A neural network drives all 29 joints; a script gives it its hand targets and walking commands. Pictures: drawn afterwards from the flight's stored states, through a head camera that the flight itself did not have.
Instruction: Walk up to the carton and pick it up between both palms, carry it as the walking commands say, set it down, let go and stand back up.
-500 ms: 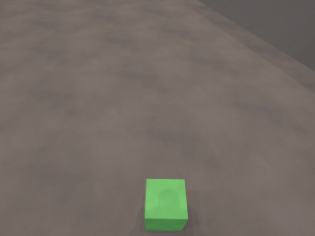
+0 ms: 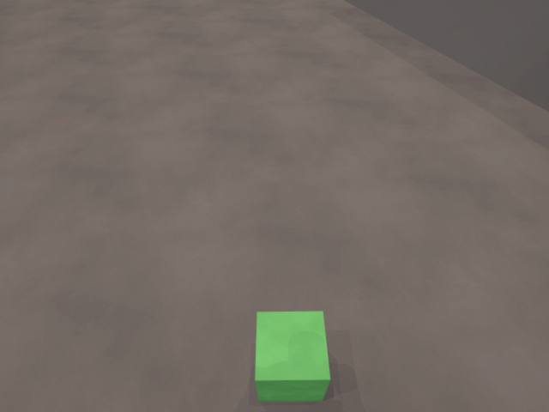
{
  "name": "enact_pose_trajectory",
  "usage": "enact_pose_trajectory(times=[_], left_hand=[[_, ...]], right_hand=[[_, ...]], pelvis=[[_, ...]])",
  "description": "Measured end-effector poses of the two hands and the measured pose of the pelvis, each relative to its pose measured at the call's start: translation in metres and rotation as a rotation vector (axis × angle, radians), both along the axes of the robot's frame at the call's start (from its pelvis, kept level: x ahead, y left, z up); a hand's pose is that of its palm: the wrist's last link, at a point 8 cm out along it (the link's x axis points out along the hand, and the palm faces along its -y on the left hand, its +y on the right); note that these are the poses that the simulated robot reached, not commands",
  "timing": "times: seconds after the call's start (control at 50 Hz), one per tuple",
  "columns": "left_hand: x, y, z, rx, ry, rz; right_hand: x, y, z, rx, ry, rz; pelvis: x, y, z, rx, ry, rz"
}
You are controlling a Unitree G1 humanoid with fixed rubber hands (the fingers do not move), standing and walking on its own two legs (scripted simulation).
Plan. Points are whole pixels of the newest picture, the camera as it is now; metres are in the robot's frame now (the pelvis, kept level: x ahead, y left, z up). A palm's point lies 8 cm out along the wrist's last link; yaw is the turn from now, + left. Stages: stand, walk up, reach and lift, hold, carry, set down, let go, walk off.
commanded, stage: stand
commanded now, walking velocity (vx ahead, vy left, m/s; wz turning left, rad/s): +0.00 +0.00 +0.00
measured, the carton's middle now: (290, 357) +0.42 -0.01 -0.66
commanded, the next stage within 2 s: reach and lift in 0.38 s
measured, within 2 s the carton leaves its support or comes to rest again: neither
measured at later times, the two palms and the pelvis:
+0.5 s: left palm out of the picture +0.10 +0.23 -0.14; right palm out of the picture +0.10 -0.25 -0.13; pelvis -0.03 -0.01 -0.02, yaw +0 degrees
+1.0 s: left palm out of the picture +0.14 +0.21 -0.16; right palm out of the picture +0.14 -0.23 -0.16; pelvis -0.06 -0.01 -0.06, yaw +0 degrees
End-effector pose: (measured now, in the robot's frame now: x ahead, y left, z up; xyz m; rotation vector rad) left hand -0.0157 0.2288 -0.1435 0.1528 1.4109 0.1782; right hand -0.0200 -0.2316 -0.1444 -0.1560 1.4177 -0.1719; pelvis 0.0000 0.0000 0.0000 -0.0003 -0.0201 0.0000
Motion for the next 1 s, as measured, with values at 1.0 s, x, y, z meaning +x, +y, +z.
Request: enact_pose_trajectory(times=[1.0], left_hand=[[0.157, -0.022, -0.018, -0.043, -0.279, -0.067]], right_hand=[[0.162, -0.001, -0.019, 0.042, -0.272, 0.074]], pelvis=[[-0.057, -0.011, -0.058, 0.002, 0.312, 0.004]])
